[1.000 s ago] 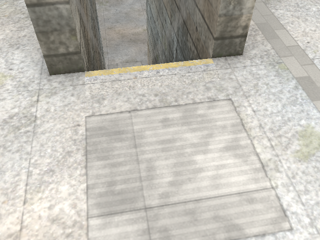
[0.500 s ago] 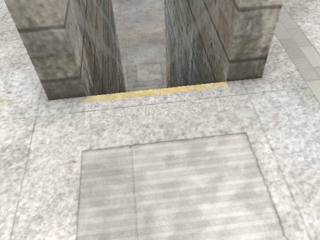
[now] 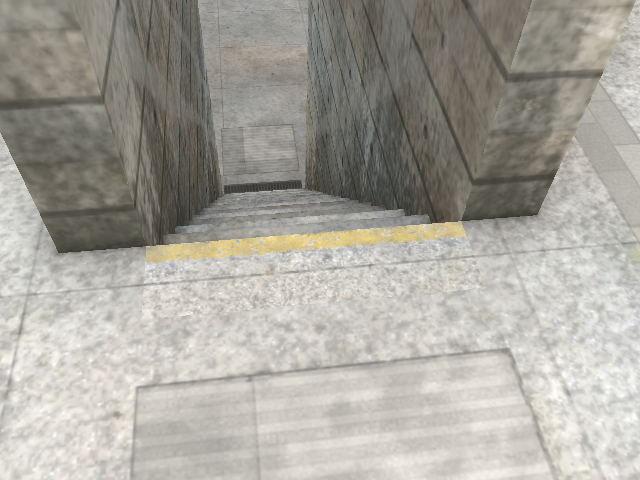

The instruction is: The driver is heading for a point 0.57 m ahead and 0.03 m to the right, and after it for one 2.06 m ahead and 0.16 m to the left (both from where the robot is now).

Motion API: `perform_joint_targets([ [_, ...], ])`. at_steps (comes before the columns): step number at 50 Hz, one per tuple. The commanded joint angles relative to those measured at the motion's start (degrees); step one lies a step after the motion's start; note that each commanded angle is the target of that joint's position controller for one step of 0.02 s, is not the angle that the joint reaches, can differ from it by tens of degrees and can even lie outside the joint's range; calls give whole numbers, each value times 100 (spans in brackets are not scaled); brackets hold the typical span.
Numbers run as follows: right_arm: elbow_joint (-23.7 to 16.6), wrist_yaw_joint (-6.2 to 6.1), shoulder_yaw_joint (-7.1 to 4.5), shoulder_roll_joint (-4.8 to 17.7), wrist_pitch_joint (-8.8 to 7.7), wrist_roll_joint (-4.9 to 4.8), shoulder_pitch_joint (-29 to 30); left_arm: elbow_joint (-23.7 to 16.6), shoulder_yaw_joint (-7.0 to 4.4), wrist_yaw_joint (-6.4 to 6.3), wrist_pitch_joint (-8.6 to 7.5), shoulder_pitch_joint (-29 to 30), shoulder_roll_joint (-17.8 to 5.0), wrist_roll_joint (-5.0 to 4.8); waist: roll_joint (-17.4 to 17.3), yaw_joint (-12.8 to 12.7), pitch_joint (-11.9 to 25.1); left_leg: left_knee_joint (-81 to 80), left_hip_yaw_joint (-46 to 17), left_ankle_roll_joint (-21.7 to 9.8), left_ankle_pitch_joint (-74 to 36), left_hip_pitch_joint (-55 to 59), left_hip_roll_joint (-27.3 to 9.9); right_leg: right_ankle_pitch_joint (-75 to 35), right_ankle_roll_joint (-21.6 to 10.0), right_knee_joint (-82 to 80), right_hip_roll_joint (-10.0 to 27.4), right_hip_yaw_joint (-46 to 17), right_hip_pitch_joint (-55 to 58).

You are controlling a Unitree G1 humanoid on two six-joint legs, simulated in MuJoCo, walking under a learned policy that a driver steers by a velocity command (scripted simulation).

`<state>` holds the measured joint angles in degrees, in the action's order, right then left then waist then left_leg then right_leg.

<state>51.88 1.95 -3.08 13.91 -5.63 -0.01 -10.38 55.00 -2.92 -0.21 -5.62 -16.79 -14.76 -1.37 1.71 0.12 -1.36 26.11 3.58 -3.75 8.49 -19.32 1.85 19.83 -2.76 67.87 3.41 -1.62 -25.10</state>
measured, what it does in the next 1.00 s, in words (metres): walks ahead: right foot, then left foot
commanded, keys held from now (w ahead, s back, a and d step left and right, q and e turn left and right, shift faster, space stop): w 1.00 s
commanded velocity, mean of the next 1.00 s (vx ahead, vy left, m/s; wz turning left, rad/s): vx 0.50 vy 0.00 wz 0.00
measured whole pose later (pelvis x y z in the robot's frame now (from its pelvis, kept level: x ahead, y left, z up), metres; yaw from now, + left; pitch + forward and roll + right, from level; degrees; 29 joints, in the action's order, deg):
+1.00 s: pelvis +0.57 -0.02 -0.02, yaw +0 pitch +2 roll -1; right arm 48.0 2.9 -0.8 11.4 -2.2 2.5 0.1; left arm 61.2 -1.8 3.6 -5.7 -28.8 -10.2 5.1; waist -0.3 -3.8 0.0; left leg 28.6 2.0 -4.8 1.3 -29.1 -0.2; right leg 25.8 0.8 16.5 1.7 3.1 8.2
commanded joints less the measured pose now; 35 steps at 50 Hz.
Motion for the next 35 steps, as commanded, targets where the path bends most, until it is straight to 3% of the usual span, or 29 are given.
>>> perform_joint_targets([
  [1,-143,18,-73,462,-96,47,-114,-275,-133,-62,60,-275,-291,39,-668,-125,326,-1707,-1591,-939,-476,770,-1432,-540,-11,-160,536,-206,-806],
  [4,17,-82,-130,717,-114,39,-426,-456,-170,-90,130,173,-327,90,-507,-104,74,-1918,-1271,-1022,-979,798,-1428,-1182,140,-853,592,-169,-1305],
  [6,97,-154,-127,744,-76,21,-638,-595,-177,-78,116,603,-308,118,-457,1,2,-1948,-1126,-956,-1150,1025,-1400,-1761,212,-1500,578,-148,-1609],
  [10,220,-218,-117,798,-28,-37,-971,-802,-117,7,66,1375,-171,84,-491,240,-146,-1998,-779,-768,-1028,1244,-1247,-2634,216,-2807,366,52,-1444],
  [15,478,-243,-152,858,83,-80,-1441,-1093,-53,166,6,2147,-178,21,-481,477,-400,-1698,-795,-761,-1047,2113,-1553,-2313,126,-3589,203,129,-1619],
  [18,525,-276,-207,946,158,-103,-1376,-1165,-80,256,-51,2065,-322,7,-599,287,-300,-1267,-831,-642,-1768,2482,-1745,-1713,-87,-3853,69,195,-1228],
  [19,498,-280,-225,1001,178,-105,-1253,-1098,-134,257,-65,1760,-443,13,-682,92,-102,-936,-770,-574,-2588,2477,-1706,-1551,-180,-3909,-91,323,-676],
  [20,464,-279,-218,991,205,-110,-1098,-904,-237,240,-72,1101,-613,33,-685,-283,289,-192,-584,-460,-3499,2342,-1505,-1598,-314,-4029,-301,503,288],
  [21,397,-275,-153,833,214,-72,-1048,-590,-385,196,-69,59,-931,60,-534,-699,963,1056,-351,-280,-3412,1670,-1176,-1777,-534,-3898,-157,320,1858],
  [22,271,-238,3,343,145,6,-1526,-429,-522,149,-53,-855,-1500,181,532,-695,1946,3324,-54,80,-1311,-414,-487,-1524,-1274,-3889,1336,-1799,4229],
  [23,358,-185,114,49,-3,-28,-1765,-354,-453,183,-33,-1021,-1372,132,1363,-608,2498,4526,-719,185,2457,-1728,193,-753,-1739,-4822,2012,-3911,5020],
  [24,272,-155,-55,684,-106,-199,-1221,-399,-322,175,-43,-692,-942,77,915,-646,1820,5067,-1069,61,2317,-2333,-200,-317,-1420,-4985,1787,-3459,4510],
  [25,122,-158,-87,822,-160,-263,-751,-526,-256,159,-41,-127,-755,65,615,-515,1091,4973,-870,-16,1737,-2481,-512,-608,-1191,-5122,1606,-2628,3610],
  [26,95,-196,-107,773,-150,-206,-519,-600,-197,173,-37,290,-595,106,199,-340,690,4663,-751,-8,1231,-2228,-755,-1033,-1089,-5326,1386,-2035,2734],
  [27,112,-225,-147,685,-87,-148,-532,-613,-151,197,-49,504,-436,155,171,-134,428,4333,-758,1,915,-1901,-928,-1322,-998,-5539,1161,-1576,2098],
  [28,146,-235,-150,550,1,-138,-686,-584,-125,220,-59,564,-343,192,301,16,392,4141,-779,13,735,-1569,-1018,-1402,-967,-5714,1029,-1317,1746],
  [29,184,-247,-143,415,69,-129,-788,-536,-130,224,-74,514,-350,180,310,76,351,3990,-741,46,662,-1437,-1040,-1518,-1007,-5850,967,-1145,1557],
  [31,124,-272,-155,362,139,-98,-637,-416,-170,171,-94,318,-522,171,231,119,167,3632,-686,148,354,-1638,-1079,-1826,-1095,-6032,939,-863,1402],
  [32,232,19,196,-407,59,793,-834,-263,-52,143,-257,-272,34,778,167,-63,-84,3519,-837,88,-266,-2055,-954,-1323,-1297,-6070,915,-828,1569],
  [33,188,113,136,-289,46,760,-595,-139,-58,183,-274,-530,23,794,108,-135,-231,3116,-852,94,-589,-2511,-937,-1213,-1339,-6098,971,-826,1769],
  [34,76,153,92,19,49,631,-261,-158,-59,231,-273,-524,-66,753,111,-185,-195,2730,-754,129,-926,-2708,-927,-1230,-1357,-6093,954,-728,1877],
  [35,-29,161,68,149,58,548,38,-149,-44,292,-262,-526,-122,681,150,-200,-151,2423,-672,173,-1230,-2645,-906,-1331,-1361,-6069,912,-608,1800],
])
Keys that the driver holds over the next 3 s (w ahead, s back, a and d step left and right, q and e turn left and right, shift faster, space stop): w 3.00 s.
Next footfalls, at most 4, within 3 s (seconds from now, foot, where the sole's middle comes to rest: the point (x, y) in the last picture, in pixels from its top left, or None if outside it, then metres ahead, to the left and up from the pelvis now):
0.42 right None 0.41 -0.15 -0.77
0.98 left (282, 358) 0.75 0.09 -0.77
1.54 right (370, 272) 1.00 -0.12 -0.77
2.06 left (280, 252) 1.06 0.11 -0.77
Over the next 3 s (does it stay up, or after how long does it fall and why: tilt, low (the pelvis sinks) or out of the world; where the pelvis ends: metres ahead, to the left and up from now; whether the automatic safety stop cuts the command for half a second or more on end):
stays up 1.46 0.14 -0.50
